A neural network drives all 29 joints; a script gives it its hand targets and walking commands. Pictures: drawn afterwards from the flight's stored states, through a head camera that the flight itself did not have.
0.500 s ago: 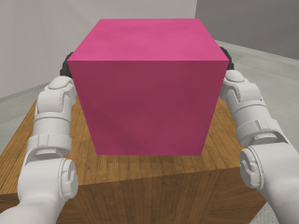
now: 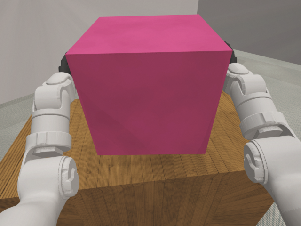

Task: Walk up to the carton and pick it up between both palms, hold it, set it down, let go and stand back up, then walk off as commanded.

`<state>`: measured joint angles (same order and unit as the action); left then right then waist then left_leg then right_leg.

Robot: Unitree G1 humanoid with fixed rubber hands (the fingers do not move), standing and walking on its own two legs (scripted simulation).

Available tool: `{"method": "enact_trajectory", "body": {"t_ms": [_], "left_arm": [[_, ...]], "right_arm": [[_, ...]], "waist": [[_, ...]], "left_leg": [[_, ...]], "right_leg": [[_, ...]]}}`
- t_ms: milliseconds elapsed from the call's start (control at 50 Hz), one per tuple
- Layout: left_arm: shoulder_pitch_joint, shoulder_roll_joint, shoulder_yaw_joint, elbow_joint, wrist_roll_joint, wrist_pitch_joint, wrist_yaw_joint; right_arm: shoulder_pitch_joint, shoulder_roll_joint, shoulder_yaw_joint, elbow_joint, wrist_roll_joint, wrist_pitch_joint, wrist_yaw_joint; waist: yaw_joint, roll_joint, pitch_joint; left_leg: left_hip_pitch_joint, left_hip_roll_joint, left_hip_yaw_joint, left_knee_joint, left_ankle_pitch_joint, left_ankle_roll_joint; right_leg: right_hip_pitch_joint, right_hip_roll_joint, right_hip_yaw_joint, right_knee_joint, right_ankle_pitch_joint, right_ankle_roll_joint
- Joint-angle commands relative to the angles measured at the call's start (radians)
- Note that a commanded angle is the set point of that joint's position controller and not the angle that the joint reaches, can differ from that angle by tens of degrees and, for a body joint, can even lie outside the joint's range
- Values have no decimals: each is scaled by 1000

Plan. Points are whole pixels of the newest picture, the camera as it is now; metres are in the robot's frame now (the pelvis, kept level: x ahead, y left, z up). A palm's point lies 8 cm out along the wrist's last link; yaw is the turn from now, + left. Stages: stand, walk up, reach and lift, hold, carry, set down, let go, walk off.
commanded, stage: reach and lift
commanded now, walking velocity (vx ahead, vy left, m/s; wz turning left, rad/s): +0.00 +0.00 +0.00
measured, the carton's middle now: (149, 82) +0.45 +0.00 +0.22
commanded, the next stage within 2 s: hold in 0.42 s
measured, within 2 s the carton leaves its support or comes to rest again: neither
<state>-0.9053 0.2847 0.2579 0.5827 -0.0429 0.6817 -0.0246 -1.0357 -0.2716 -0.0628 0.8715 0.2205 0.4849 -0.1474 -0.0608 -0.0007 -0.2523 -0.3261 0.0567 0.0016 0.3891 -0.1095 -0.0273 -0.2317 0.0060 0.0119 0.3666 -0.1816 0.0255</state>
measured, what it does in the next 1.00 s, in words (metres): stands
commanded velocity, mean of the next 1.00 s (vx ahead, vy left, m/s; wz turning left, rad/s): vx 0.00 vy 0.00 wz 0.00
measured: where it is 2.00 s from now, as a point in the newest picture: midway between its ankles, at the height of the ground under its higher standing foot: outside the picture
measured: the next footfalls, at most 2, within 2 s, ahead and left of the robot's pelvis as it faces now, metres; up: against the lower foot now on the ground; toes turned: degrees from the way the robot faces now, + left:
none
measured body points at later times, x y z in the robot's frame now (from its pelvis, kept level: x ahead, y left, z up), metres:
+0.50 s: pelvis +0.00 +0.00 +0.00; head -0.09 +0.01 +0.44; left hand +0.39 +0.20 +0.29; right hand +0.39 -0.20 +0.31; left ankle +0.06 +0.14 -0.74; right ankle +0.00 -0.13 -0.74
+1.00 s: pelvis +0.00 +0.00 +0.00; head -0.09 +0.01 +0.44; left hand +0.39 +0.20 +0.30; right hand +0.39 -0.20 +0.32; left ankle +0.06 +0.14 -0.74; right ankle +0.00 -0.13 -0.74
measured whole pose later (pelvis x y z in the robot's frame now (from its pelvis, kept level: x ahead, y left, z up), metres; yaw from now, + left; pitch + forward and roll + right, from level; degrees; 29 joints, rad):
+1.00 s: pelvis +0.00 +0.00 +0.00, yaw +0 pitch +2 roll -1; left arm -0.95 0.28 0.30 0.55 -0.03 0.79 -0.02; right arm -1.12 -0.31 -0.01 0.89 0.27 0.59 -0.15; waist -0.06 0.01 -0.27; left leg -0.33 0.06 0.00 0.39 -0.11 -0.03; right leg -0.23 0.01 0.01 0.37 -0.18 0.02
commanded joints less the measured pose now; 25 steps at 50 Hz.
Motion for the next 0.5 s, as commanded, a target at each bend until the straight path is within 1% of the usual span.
{"method": "enact_trajectory", "body": {"t_ms": [0, 20, 40, 60, 80, 100, 120, 140, 160, 180, 200, 220, 240, 260, 280, 300, 320, 340, 360, 380, 400, 420, 440, 460, 480], "left_arm": [[-808, -673, -239, -144, -31, -24, -87], [-855, -666, -254, -215, -46, -31, -87], [-839, -649, -245, -217, -42, -35, -83], [-837, -670, -248, -213, -47, -29, -86], [-818, -643, -240, -201, -41, -26, -88], [-810, -663, -251, -186, -44, -14, -93], [-845, -669, -247, -220, -38, -20, -86], [-810, -652, -242, -196, -33, -10, -94], [-827, -653, -237, -230, -32, -15, -92], [-832, -660, -248, -254, -43, -13, -92], [-841, -666, -265, -258, -47, -14, -87], [-900, -693, -291, -272, -62, -16, -85], [-875, -676, -275, -274, -64, -14, -86], [-859, -657, -276, -297, -66, -7, -80], [-815, -658, -261, -209, -49, 8, -87], [-842, -676, -279, -257, -61, 1, -91], [-804, -662, -257, -224, -54, 11, -93], [-811, -663, -258, -219, -62, 10, -97], [-837, -661, -269, -229, -57, 16, -97], [-846, -656, -259, -230, -53, 15, -99], [-863, -681, -300, -318, -83, 13, -91], [-884, -674, -296, -294, -71, 17, -89], [-867, -684, -306, -292, -80, 23, -91], [-868, -665, -267, -236, -61, 28, -95], [-886, -675, -294, -316, -82, 24, -97]], "right_arm": [[-881, 579, 245, -223, 288, -30, 189], [-882, 627, 268, -233, 297, -29, 187], [-893, 631, 289, -260, 307, -30, 184], [-901, 627, 285, -273, 313, -28, 179], [-888, 609, 285, -253, 311, -23, 178], [-859, 601, 275, -233, 302, -14, 174], [-873, 614, 276, -234, 317, -21, 178], [-860, 587, 272, -238, 316, -13, 176], [-846, 602, 283, -237, 323, -6, 174], [-889, 604, 293, -293, 344, -11, 178], [-862, 604, 286, -251, 336, -4, 178], [-886, 617, 274, -247, 343, -3, 179], [-871, 614, 272, -267, 338, -3, 179], [-882, 624, 299, -304, 353, 0, 172], [-875, 594, 290, -297, 353, 9, 166], [-879, 610, 292, -301, 352, 7, 165], [-876, 596, 286, -289, 352, 18, 165], [-899, 599, 296, -329, 361, 19, 163], [-892, 600, 287, -289, 356, 29, 160], [-882, 610, 273, -282, 352, 28, 165], [-874, 612, 287, -322, 376, 24, 160], [-878, 608, 289, -292, 374, 33, 161], [-902, 614, 309, -325, 378, 38, 158], [-881, 583, 272, -259, 376, 47, 161], [-890, 620, 304, -322, 388, 38, 162]], "waist": [[73, 43, -272], [77, 43, -322], [96, 17, -342], [82, 18, -328], [89, 37, -323], [75, 29, -307], [83, 65, -328], [72, 48, -312], [81, 40, -330], [92, 35, -369], [77, 70, -349], [65, 85, -370], [63, 66, -374], [90, 59, -396], [68, 43, -330], [60, 61, -371], [64, 36, -317], [71, 12, -340], [68, 56, -330], [66, 42, -326], [63, 75, -400], [67, 74, -349], [63, 65, -382], [54, 71, -294], [68, 60, -373]], "left_leg": [[238, -69, -29, -92, 23, 11], [253, -70, -26, -82, 53, 19], [258, -79, -25, -83, 76, 25], [257, -79, -28, -75, 84, 17], [288, -74, -34, -82, 105, 18], [274, -70, -31, -75, 96, 10], [281, -73, -28, -79, 105, 9], [281, -74, -29, -81, 101, 10], [289, -78, -29, -76, 125, 11], [305, -73, -33, -73, 129, 15], [301, -70, -36, -79, 117, 1], [283, -66, -40, -73, 98, -5], [293, -71, -38, -71, 123, -1], [285, -75, -38, -63, 160, 5], [269, -75, -35, -66, 120, 6], [290, -77, -34, -65, 135, 4], [265, -72, -34, -76, 109, 5], [265, -75, -41, -73, 110, 13], [270, -77, -33, -75, 101, 11], [255, -71, -35, -82, 75, 9], [287, -75, -37, -63, 154, -4], [271, -73, -39, -66, 133, 3], [292, -66, -47, -68, 150, 1], [255, -77, -38, -66, 98, -1], [277, -74, -47, -70, 125, 2]], "right_leg": [[41, 81, 9, -105, 44, -16], [72, 73, 20, -103, 76, -12], [86, 72, 27, -101, 105, 0], [70, 81, 9, -97, 117, -4], [49, 75, 16, -111, 119, -4], [53, 77, 18, -113, 115, -4], [64, 80, 10, -103, 121, -12], [73, 82, 14, -113, 122, -6], [78, 90, 5, -101, 137, -7], [74, 90, 12, -94, 140, -5], [55, 89, 6, -99, 130, -6], [65, 87, 11, -93, 126, -13], [64, 87, 7, -96, 145, -17], [82, 88, 13, -89, 182, -5], [87, 84, 13, -104, 161, -7], [89, 89, 10, -99, 181, -11], [84, 88, 16, -104, 153, -7], [80, 88, 19, -109, 147, -4], [66, 86, 22, -109, 137, -5], [64, 91, 15, -102, 120, -13], [88, 94, 12, -88, 197, -14], [72, 93, 23, -96, 158, -12], [71, 95, 19, -98, 178, -8], [53, 91, 16, -102, 144, -10], [75, 96, 18, -94, 177, -8]]}}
